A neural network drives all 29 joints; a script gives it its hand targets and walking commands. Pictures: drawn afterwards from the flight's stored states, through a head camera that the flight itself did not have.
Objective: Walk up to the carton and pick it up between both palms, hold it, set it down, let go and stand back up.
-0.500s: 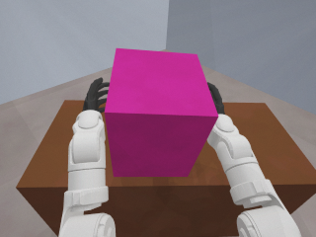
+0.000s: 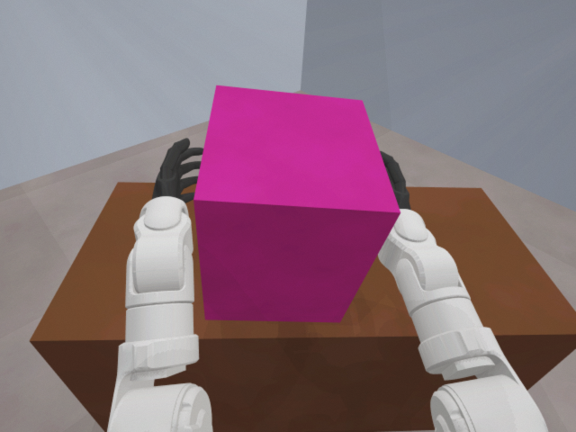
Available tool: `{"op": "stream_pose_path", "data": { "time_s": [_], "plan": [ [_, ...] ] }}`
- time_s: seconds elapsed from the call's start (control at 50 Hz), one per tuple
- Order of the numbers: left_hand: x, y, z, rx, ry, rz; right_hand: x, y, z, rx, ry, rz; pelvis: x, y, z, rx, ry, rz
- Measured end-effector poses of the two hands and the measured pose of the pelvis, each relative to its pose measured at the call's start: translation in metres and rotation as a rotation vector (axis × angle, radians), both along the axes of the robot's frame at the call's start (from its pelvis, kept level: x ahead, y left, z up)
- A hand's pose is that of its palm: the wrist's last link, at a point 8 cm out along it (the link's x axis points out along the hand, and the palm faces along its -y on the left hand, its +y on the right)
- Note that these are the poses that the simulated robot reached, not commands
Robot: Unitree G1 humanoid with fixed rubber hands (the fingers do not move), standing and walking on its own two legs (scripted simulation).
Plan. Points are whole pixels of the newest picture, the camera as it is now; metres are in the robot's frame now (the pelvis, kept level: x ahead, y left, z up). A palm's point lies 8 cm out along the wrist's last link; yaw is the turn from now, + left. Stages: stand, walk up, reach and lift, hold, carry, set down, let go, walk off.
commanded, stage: hold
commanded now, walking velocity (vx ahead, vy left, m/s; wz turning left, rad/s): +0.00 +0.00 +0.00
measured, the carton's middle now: (282, 212) +0.38 +0.01 +0.15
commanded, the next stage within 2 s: none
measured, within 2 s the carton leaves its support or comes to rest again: neither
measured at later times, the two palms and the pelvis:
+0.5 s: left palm (172, 201) +0.36 +0.16 +0.19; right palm (393, 211) +0.35 -0.14 +0.17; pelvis +0.00 +0.00 +0.00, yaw +0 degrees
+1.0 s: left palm (174, 204) +0.36 +0.15 +0.18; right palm (394, 213) +0.35 -0.14 +0.17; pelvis +0.00 +0.00 +0.00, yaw +0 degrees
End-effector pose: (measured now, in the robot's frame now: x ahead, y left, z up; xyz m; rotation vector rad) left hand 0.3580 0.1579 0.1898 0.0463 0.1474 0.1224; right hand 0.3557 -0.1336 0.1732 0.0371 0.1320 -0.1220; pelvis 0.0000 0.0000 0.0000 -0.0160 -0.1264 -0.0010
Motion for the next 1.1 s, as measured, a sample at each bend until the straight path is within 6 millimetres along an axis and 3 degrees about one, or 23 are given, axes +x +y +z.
{"op": "stream_pose_path", "data": {
  "time_s": [0.58, 0.8, 0.96, 1.1],
  "plan": [
    [-0.001, -0.002, -0.004, -0.010, 0.009, -0.001, -0.001, -0.002, -0.002, -0.013, 0.007, -0.002, -0.002, -0.002, 0.000, 0.001, -0.007, -0.002],
    [-0.001, -0.002, 0.003, -0.004, -0.012, 0.003, 0.000, -0.002, 0.005, -0.009, -0.015, 0.001, -0.003, -0.003, 0.000, 0.000, -0.003, 0.001],
    [0.000, -0.003, -0.006, -0.003, 0.023, -0.003, -0.001, -0.004, -0.005, -0.013, 0.021, -0.004, -0.003, -0.003, 0.000, 0.002, -0.010, 0.001],
    [-0.001, -0.002, -0.006, -0.004, 0.006, -0.003, -0.001, -0.003, -0.002, -0.013, 0.002, -0.004, -0.003, -0.003, 0.000, 0.001, -0.004, -0.002]
  ]
}}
